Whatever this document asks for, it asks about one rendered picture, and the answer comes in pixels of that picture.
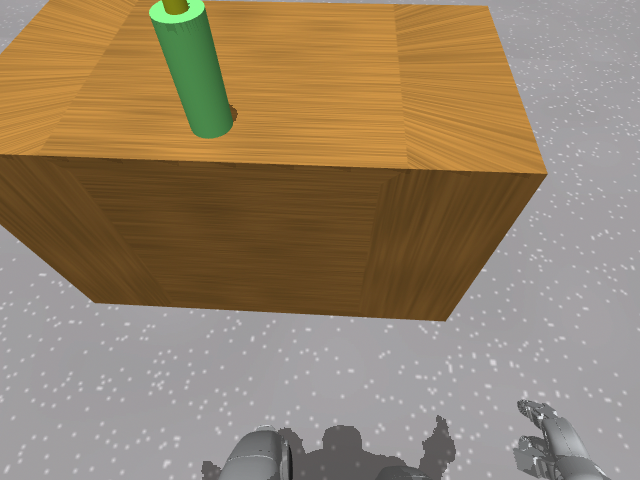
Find bottle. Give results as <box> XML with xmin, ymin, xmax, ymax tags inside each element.
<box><xmin>149</xmin><ymin>0</ymin><xmax>233</xmax><ymax>139</ymax></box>

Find right robot hand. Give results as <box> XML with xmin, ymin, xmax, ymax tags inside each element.
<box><xmin>513</xmin><ymin>400</ymin><xmax>591</xmax><ymax>480</ymax></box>

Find right robot arm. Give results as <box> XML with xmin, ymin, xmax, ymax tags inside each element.
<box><xmin>553</xmin><ymin>456</ymin><xmax>611</xmax><ymax>480</ymax></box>

